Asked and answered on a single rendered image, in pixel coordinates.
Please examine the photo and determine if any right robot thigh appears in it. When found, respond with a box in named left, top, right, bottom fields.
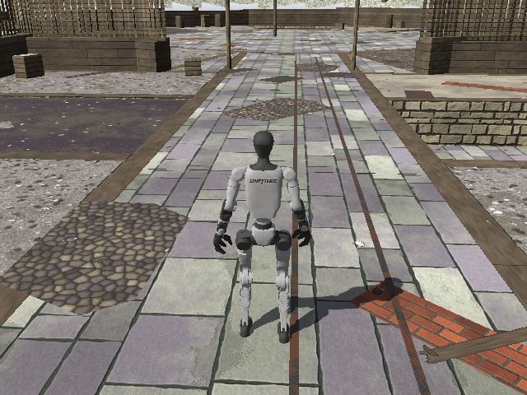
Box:
left=275, top=230, right=291, bottom=290

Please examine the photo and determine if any robot left forearm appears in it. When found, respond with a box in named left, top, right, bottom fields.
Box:
left=216, top=199, right=232, bottom=235

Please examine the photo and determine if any robot right forearm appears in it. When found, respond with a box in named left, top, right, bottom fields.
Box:
left=294, top=200, right=310, bottom=231

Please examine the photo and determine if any right robot shin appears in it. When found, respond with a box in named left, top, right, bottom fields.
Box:
left=277, top=276, right=289, bottom=332

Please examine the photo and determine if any right robot hand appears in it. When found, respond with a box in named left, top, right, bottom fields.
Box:
left=292, top=228, right=311, bottom=247

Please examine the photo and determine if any right robot upper arm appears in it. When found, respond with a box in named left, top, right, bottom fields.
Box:
left=281, top=166, right=302, bottom=211

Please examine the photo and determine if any left robot hand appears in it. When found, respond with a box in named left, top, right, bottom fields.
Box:
left=213, top=233, right=232, bottom=254

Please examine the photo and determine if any left robot upper arm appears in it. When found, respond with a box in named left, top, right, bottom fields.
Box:
left=224, top=166, right=246, bottom=211

